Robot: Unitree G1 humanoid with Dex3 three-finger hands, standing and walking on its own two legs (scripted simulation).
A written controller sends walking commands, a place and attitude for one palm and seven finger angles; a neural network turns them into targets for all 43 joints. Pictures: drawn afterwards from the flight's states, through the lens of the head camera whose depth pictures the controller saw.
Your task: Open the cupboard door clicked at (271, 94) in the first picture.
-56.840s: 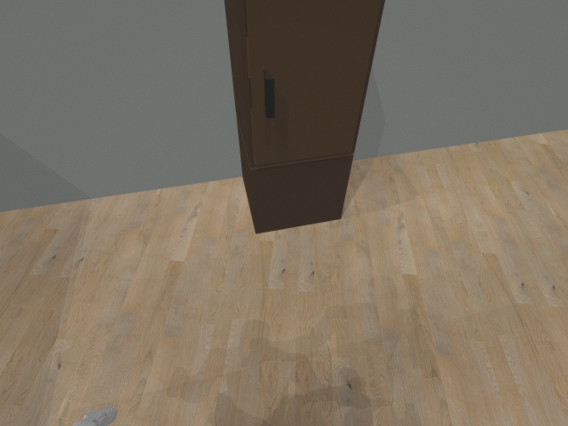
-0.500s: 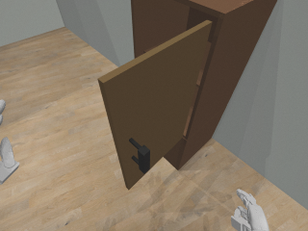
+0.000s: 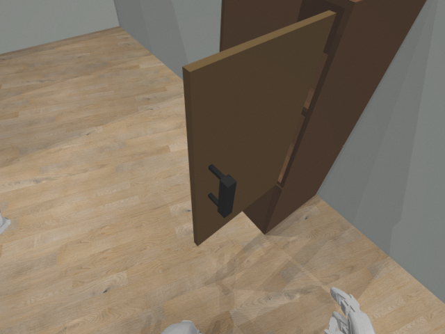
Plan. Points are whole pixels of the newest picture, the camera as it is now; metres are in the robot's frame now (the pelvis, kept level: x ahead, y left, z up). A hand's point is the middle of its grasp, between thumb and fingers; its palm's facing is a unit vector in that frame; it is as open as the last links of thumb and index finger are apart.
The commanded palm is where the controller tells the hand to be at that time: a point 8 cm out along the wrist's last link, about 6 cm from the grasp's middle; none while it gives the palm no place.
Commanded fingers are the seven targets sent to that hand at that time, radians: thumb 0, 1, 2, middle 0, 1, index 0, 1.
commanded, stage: step back with the hand held close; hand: left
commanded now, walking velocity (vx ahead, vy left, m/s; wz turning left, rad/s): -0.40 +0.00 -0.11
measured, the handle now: (219, 190) +0.42 +0.04 -0.03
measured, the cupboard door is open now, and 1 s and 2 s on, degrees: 93 93 93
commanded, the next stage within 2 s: stop stepping back and stand still in 0.52 s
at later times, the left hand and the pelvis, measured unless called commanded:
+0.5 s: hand out of the picture +0.11 +0.24 +0.18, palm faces +0.21 -0.83 -0.52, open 7.4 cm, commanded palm +0.06 +0.29 +0.20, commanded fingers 0.00 0.90 0.90 -0.20 -0.30 -0.20 -0.30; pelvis -0.11 +0.00 +0.03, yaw -6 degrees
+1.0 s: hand out of the picture -0.05 +0.22 +0.19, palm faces +0.43 -0.77 -0.47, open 7.4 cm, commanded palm -0.11 +0.25 +0.20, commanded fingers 0.00 0.90 0.90 -0.20 -0.30 -0.20 -0.30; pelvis -0.26 -0.04 +0.03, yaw -2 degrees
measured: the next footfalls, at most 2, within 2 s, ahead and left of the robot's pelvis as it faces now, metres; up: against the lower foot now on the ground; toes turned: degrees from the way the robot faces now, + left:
right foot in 0.06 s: -0.03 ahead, -0.11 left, +0.00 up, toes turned +2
left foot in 0.26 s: -0.02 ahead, +0.07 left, +0.00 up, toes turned -3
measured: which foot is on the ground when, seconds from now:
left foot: down 0.00-0.10, up 0.12-0.24, down 0.26-0.72, up 0.74-1.00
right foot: up 0.00-0.04, down 0.06-0.32, up 0.34-0.72, down 0.74-1.00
